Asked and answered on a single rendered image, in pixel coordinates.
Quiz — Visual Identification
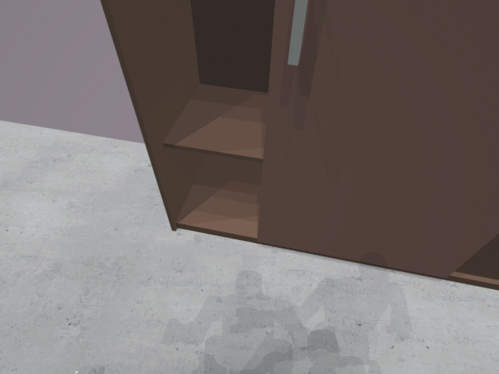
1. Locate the handle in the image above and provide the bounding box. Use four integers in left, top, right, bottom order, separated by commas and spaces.
288, 0, 308, 65

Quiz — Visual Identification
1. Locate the wardrobe door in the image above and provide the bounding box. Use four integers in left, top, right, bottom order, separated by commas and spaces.
455, 234, 499, 280
257, 0, 499, 278

